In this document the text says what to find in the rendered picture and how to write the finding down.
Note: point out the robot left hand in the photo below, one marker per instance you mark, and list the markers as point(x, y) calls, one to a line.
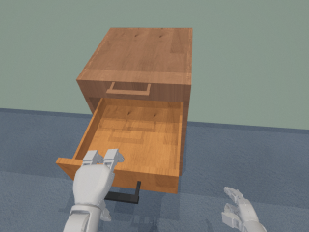
point(92, 181)

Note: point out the robot left forearm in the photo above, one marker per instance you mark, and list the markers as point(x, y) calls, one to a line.
point(83, 218)

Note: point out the handle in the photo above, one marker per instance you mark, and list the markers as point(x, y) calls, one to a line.
point(124, 197)
point(128, 94)

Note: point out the cabinet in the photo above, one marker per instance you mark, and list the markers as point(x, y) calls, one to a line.
point(153, 59)

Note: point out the drawer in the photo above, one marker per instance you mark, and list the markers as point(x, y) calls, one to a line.
point(147, 134)

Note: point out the robot right hand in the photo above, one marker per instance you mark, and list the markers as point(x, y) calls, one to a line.
point(235, 217)

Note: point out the robot right forearm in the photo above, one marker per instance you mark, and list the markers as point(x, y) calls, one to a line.
point(252, 226)

